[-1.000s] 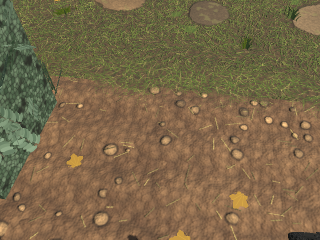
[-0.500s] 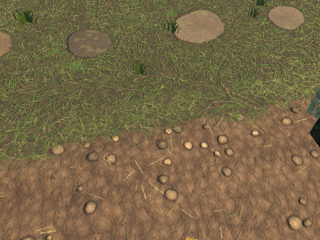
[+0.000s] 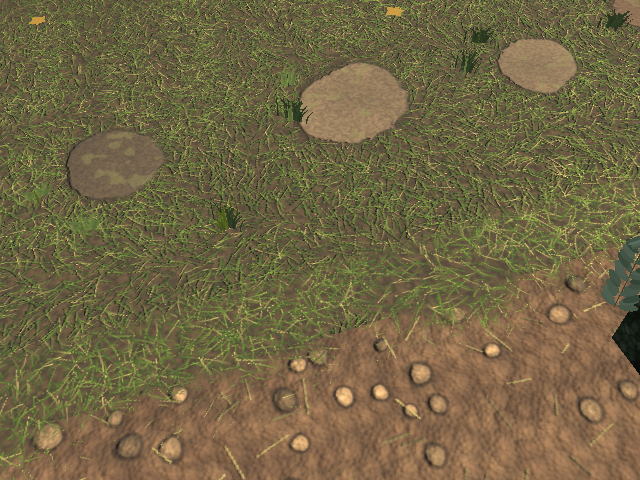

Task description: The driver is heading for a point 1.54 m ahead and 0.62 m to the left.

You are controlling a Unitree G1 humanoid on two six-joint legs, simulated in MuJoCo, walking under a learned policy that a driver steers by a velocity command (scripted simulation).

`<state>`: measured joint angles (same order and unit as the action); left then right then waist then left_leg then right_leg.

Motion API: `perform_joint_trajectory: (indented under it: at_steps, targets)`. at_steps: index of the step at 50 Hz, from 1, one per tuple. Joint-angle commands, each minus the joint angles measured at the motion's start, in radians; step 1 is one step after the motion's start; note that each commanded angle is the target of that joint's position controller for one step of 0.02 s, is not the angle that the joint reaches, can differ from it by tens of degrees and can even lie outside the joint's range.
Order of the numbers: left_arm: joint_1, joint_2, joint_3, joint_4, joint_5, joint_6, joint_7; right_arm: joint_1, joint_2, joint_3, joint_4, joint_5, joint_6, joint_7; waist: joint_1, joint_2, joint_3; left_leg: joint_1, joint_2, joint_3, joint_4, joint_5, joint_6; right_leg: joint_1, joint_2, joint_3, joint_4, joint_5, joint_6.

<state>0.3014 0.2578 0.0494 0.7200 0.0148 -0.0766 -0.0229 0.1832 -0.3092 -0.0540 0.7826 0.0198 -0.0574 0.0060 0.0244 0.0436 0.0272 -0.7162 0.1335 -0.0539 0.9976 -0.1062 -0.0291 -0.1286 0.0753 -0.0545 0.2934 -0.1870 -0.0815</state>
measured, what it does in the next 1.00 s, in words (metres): walks ahead, turning left: left foot, then right foot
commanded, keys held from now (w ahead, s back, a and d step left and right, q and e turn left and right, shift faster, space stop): w+q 0.10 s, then q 0.90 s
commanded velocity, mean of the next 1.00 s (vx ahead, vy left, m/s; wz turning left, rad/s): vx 0.17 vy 0.00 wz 0.50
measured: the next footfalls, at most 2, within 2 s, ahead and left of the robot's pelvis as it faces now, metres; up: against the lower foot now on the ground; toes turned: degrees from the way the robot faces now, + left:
left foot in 0.26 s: +0.32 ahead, +0.15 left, +0.00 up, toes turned +9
right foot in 0.72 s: +0.41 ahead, -0.05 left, +0.00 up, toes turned +30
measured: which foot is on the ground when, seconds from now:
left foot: up 0.00-0.24, down 0.26-0.72, up 0.74-1.00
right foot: down 0.00-0.26, up 0.28-0.70, down 0.72-1.00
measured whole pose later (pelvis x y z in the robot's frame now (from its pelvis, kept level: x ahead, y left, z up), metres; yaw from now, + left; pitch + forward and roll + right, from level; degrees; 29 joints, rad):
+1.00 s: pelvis +0.29 +0.03 -0.01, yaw +35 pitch +2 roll +1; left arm 0.16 0.26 0.06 0.68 0.01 0.01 0.04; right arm 0.18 -0.32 -0.09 0.63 0.02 0.08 -0.01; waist 0.02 0.03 0.05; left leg -0.49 0.00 -0.03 0.96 -0.41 -0.09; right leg -0.28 -0.06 -0.06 0.46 -0.21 0.01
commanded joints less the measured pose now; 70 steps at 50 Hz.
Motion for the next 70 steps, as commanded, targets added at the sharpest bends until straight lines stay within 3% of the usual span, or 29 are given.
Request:
perform_joint_trajectory:
  at_steps: [1, 8, 10, 12, 13, 14, 15, 16, 18, 20, 24, 29, 35, 36, 37, 38, 39, 41, 45, 52, 55, 56, 57, 58, 60, 62, 64, 67, 70]
  targets:
    - [-0.046, 0.148, 0.04, -0.048, 0.003, -0.026, 0.014, -0.019, -0.052, -0.013, -0.048, 0.002, -0.01, 0.007, -0.004, -0.091, -0.002, 0.028, -0.01, -0.028, -0.149, 0.194, 0.001, -0.014, -0.256, 0.054, -0.157, 0.273, -0.115]
    - [0.0, 0.176, 0.051, 0.016, -0.014, 0.008, 0.035, -0.16, -0.022, 0.0, -0.126, -0.012, -0.021, 0.055, 0.047, -0.084, 0.058, 0.022, -0.075, 0.068, -0.403, 0.178, 0.052, 0.168, -0.31, -0.05, -0.059, 0.542, -0.072]
    - [-0.02, 0.203, 0.059, 0.01, -0.023, 0.029, 0.053, -0.106, -0.053, -0.015, -0.138, -0.018, -0.024, 0.069, 0.011, -0.13, -0.007, 0.107, -0.131, 0.12, -0.411, 0.072, 0.08, 0.216, -0.311, -0.063, 0.075, 0.826, -0.043]
    - [-0.056, 0.208, 0.058, -0.005, -0.028, 0.046, 0.07, 0.106, -0.124, -0.053, -0.095, -0.017, -0.022, 0.062, -0.102, -0.13, -0.125, 0.374, -0.202, 0.14, -0.485, 0.099, 0.124, 0.166, -0.263, -0.094, 0.371, 0.911, 0.013]
    - [-0.035, 0.184, 0.046, -0.021, -0.015, 0.039, 0.072, 0.207, -0.199, -0.076, -0.085, -0.019, -0.019, 0.042, -0.149, -0.028, -0.215, 0.635, -0.104, -0.01, -0.508, 0.425, 0.181, -0.018, -0.197, -0.104, 0.653, 0.607, 0.072]
    - [0.122, 0.05, 0.007, -0.045, 0.037, 0.02, 0.05, 0.182, -0.286, -0.083, -0.106, -0.027, -0.011, 0.025, -0.019, 0.241, -0.352, 1.021, 0.176, -0.407, -0.389, 0.898, 0.38, -0.426, -0.012, -0.05, 1.041, -0.472, 0.149]
    - [0.103, 0.131, 0.008, -0.033, 0.008, 0.001, 0.03, 0.209, -0.236, -0.071, -0.141, -0.03, -0.008, 0.026, -0.098, 0.124, -0.566, 1.113, 0.246, -0.624, -0.481, 0.75, 0.476, -0.503, 0.013, 0.17, 1.199, -0.524, 0.149]
    - [-0.015, 0.18, 0.021, -0.059, -0.032, -0.002, 0.025, 0.149, -0.193, -0.064, -0.16, -0.026, 0.0, 0.024, -0.124, 0.039, -0.467, 1.023, 0.192, -0.496, -0.525, 0.623, 0.424, -0.551, -0.047, 0.195, 1.174, -0.433, 0.129]
    - [-0.1, 0.171, 0.021, -0.079, -0.016, 0.015, 0.045, 0.04, -0.127, -0.044, -0.174, 0.001, 0.018, 0.011, -0.068, -0.065, -0.216, 0.713, 0.111, -0.36, -0.598, 0.447, 0.349, -0.568, -0.109, 0.155, 1.031, -0.311, 0.131]
    - [-0.07, 0.172, 0.027, -0.084, -0.009, 0.046, 0.054, -0.007, -0.128, -0.044, -0.189, -0.02, 0.031, 0.005, -0.007, -0.008, -0.146, 0.497, 0.061, -0.317, -0.662, 0.38, 0.331, -0.449, -0.119, 0.151, 0.931, -0.271, 0.138]
    - [-0.042, 0.125, 0.014, -0.065, 0.002, 0.058, 0.071, -0.019, -0.163, -0.059, -0.188, -0.022, 0.041, -0.013, 0.009, 0.024, -0.184, 0.416, 0.016, -0.247, -0.64, 0.489, 0.312, -0.386, -0.093, 0.127, 0.725, -0.193, 0.177]
    - [-0.131, 0.122, 0.017, -0.085, -0.008, 0.068, 0.066, -0.043, -0.163, -0.06, -0.203, -0.009, 0.082, -0.037, -0.021, 0.074, -0.177, 0.387, -0.033, -0.306, -0.646, 0.048, 0.246, -0.354, -0.068, 0.15, 0.551, -0.071, 0.182]
    - [-0.102, 0.133, 0.035, -0.08, -0.017, 0.03, 0.044, -0.052, -0.139, -0.054, -0.217, 0.002, 0.101, -0.035, 0.002, 0.125, -0.153, 0.448, -0.059, -0.416, -0.529, 0.081, 0.193, -0.178, -0.049, 0.142, 0.142, 0.011, 0.128]
    - [-0.078, 0.179, 0.049, -0.077, -0.007, 0.027, 0.046, -0.028, -0.107, -0.045, -0.22, 0.001, 0.102, -0.036, -0.005, 0.072, -0.164, 0.386, -0.106, -0.381, -0.449, -0.047, 0.146, -0.068, -0.157, 0.21, 0.08, 0.087, 0.088]
    - [-0.126, 0.274, 0.069, -0.097, 0.017, 0.039, 0.054, 0.039, -0.06, -0.034, -0.229, -0.006, 0.098, -0.031, -0.078, -0.203, -0.149, 0.218, -0.25, -0.198, -0.254, -0.374, 0.078, 0.021, -0.378, 0.428, 0.063, 0.308, -0.035]
    - [-0.093, 0.249, 0.07, -0.089, 0.041, 0.044, 0.051, 0.013, -0.126, -0.052, -0.242, -0.012, 0.084, -0.028, -0.038, -0.336, -0.141, 0.097, -0.276, -0.095, -0.026, -0.546, 0.027, 0.007, -0.497, 0.595, 0.028, 0.422, -0.177]
    - [-0.111, 0.202, 0.057, -0.104, 0.031, 0.044, 0.054, 0.026, -0.185, -0.073, -0.224, -0.013, 0.082, -0.025, -0.037, -0.244, -0.136, 0.082, -0.224, -0.105, 0.127, -0.499, -0.001, 0.001, -0.486, 0.539, 0.047, 0.423, -0.189]
    - [-0.167, 0.148, 0.044, -0.115, 0.003, 0.052, 0.061, 0.043, -0.164, -0.078, -0.186, -0.003, 0.106, -0.033, -0.048, -0.159, -0.102, 0.067, -0.195, -0.08, 0.225, -0.392, -0.04, -0.008, -0.368, 0.352, 0.079, 0.366, -0.109]
    - [-0.147, 0.155, 0.048, -0.105, 0.005, 0.074, 0.074, -0.024, -0.08, -0.053, -0.222, 0.01, 0.12, -0.028, -0.008, -0.214, -0.08, 0.07, -0.166, 0.009, 0.125, -0.297, -0.076, 0.02, -0.313, 0.198, 0.056, 0.368, -0.108]
    - [-0.147, 0.217, 0.078, -0.087, -0.017, 0.084, 0.062, -0.049, -0.08, -0.05, -0.256, 0.002, 0.122, 0.002, 0.016, -0.262, -0.124, 0.295, -0.124, 0.095, -0.231, -0.284, -0.035, 0.017, -0.382, 0.126, 0.072, 0.343, -0.122]
    - [-0.161, 0.206, 0.073, -0.068, -0.045, 0.083, 0.055, 0.038, -0.069, -0.057, -0.223, -0.005, 0.121, 0.009, -0.038, -0.226, -0.12, 0.481, -0.164, 0.126, -0.536, -0.102, 0.039, -0.047, -0.355, 0.091, 0.166, 0.285, -0.064]
    - [-0.109, 0.169, 0.061, -0.042, -0.042, 0.079, 0.05, 0.066, -0.094, -0.064, -0.215, -0.009, 0.119, 0.003, -0.039, -0.146, -0.127, 0.614, -0.143, 0.065, -0.623, 0.032, 0.07, -0.141, -0.316, 0.038, 0.249, 0.174, 0.005]
    - [-0.09, 0.09, 0.033, -0.066, 0.013, 0.074, 0.038, 0.085, -0.194, -0.083, -0.231, -0.014, 0.115, -0.013, -0.005, 0.154, -0.16, 0.787, 0.11, -0.255, -0.626, 0.387, 0.151, -0.365, -0.208, -0.067, 0.512, -0.225, 0.114]
    - [-0.174, 0.11, 0.036, -0.101, 0.012, 0.074, 0.049, 0.064, -0.21, -0.077, -0.242, -0.047, 0.098, -0.01, -0.051, 0.251, -0.15, 0.682, 0.272, -0.396, -0.636, 0.475, 0.348, -0.494, -0.122, 0.008, 0.696, -0.483, 0.153]
    - [-0.201, 0.169, 0.058, -0.083, -0.018, 0.085, 0.058, 0.026, -0.136, -0.051, -0.219, -0.052, 0.066, -0.006, -0.054, 0.128, -0.118, 0.612, 0.166, -0.27, -0.652, 0.331, 0.315, -0.478, -0.147, 0.095, 0.826, -0.403, 0.149]
    - [-0.134, 0.15, 0.057, -0.028, -0.01, 0.099, 0.064, -0.064, -0.064, -0.025, -0.209, -0.03, 0.056, -0.012, -0.011, 0.103, -0.11, 0.585, 0.095, -0.157, -0.647, 0.302, 0.241, -0.426, -0.162, 0.106, 0.782, -0.276, 0.164]
    - [-0.08, 0.115, 0.046, 0.007, -0.018, 0.101, 0.054, -0.079, -0.006, -0.001, -0.182, -0.043, 0.05, -0.017, 0.011, 0.104, -0.126, 0.548, 0.056, -0.072, -0.649, 0.343, 0.226, -0.313, -0.156, 0.099, 0.716, -0.192, 0.18]
    - [-0.13, 0.097, 0.028, -0.003, -0.024, 0.103, 0.045, -0.076, -0.033, -0.009, -0.154, -0.053, 0.049, -0.023, -0.026, 0.1, -0.096, 0.552, 0.063, -0.053, -0.655, 0.243, 0.229, -0.235, -0.155, 0.083, 0.516, -0.186, 0.177]
    - [-0.146, 0.146, 0.036, -0.026, -0.033, 0.108, 0.047, -0.058, -0.109, -0.035, -0.132, -0.04, 0.066, -0.032, -0.051, 0.098, -0.062, 0.578, 0.131, -0.123, -0.651, 0.183, 0.273, -0.263, -0.139, 0.061, 0.485, -0.259, 0.164]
